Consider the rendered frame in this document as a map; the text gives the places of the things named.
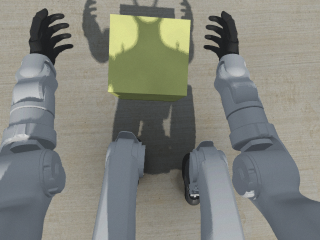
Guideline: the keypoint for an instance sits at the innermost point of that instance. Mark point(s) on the robot right foot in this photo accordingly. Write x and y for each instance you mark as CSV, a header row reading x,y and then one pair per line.
x,y
192,200

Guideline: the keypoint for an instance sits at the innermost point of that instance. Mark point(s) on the carton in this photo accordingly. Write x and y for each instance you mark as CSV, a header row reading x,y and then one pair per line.
x,y
148,58

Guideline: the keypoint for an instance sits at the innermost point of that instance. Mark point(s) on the robot left hand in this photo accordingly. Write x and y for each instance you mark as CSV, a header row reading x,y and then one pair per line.
x,y
41,40

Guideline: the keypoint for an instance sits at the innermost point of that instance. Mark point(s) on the robot right thigh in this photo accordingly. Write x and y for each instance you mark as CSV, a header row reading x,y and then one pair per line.
x,y
219,214

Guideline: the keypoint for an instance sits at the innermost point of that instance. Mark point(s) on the robot right hand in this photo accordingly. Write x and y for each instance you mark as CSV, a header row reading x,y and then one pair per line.
x,y
228,43

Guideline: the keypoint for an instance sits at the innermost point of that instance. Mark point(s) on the robot left forearm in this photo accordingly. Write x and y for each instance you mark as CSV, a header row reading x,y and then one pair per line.
x,y
32,111

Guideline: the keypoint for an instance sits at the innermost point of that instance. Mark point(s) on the left robot upper arm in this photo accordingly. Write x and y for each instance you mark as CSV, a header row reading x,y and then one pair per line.
x,y
28,182

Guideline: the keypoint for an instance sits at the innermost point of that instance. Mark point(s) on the right robot upper arm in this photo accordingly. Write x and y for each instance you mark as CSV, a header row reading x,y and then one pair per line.
x,y
270,179

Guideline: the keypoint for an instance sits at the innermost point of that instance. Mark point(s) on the robot right forearm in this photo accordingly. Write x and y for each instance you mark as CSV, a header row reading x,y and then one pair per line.
x,y
244,111

